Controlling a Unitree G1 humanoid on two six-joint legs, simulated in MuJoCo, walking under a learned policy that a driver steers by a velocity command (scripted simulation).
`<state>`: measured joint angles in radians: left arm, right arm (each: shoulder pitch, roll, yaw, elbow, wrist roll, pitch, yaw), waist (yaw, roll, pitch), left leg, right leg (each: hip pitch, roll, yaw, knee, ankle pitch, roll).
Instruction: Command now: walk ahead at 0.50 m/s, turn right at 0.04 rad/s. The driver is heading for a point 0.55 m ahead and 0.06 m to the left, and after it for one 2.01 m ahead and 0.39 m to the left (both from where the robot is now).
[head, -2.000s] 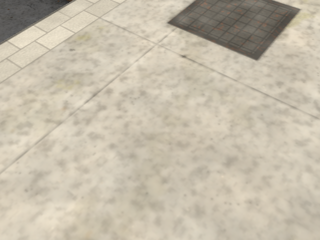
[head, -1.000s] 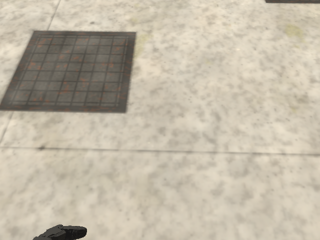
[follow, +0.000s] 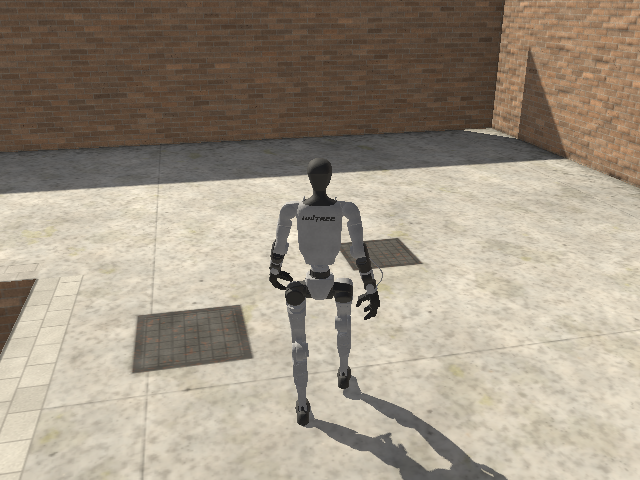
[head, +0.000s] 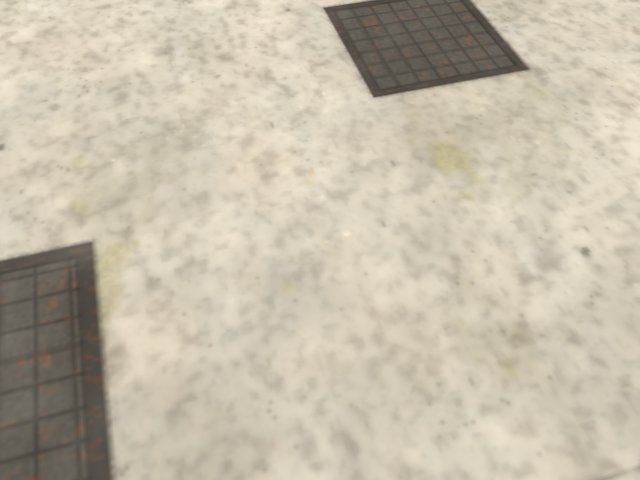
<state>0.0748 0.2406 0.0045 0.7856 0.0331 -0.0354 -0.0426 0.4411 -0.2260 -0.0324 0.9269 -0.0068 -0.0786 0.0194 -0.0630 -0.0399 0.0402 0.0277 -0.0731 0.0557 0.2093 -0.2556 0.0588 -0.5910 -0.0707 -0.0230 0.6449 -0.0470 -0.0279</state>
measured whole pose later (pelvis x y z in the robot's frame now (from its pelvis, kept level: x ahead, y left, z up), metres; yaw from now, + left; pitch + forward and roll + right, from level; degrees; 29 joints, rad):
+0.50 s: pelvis +0.26 -0.03 +0.00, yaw +7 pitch +0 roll -1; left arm 0.40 0.22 0.03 0.98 0.02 -0.10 0.01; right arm 0.17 -0.25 -0.04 0.85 -0.03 -0.01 0.04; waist 0.03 0.05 0.03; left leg -0.65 0.08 0.00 0.78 -0.02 0.03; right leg 0.05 0.07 -0.17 0.17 -0.24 -0.07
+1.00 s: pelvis +0.53 +0.05 +0.00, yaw +20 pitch +1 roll +0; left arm 0.13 0.25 0.03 0.82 0.04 -0.03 -0.02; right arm 0.37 -0.25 -0.06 0.91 0.00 -0.06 0.01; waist -0.04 -0.04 0.04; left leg -0.03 -0.14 -0.04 0.24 -0.21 0.13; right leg -0.66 -0.13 0.01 0.82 -0.07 0.03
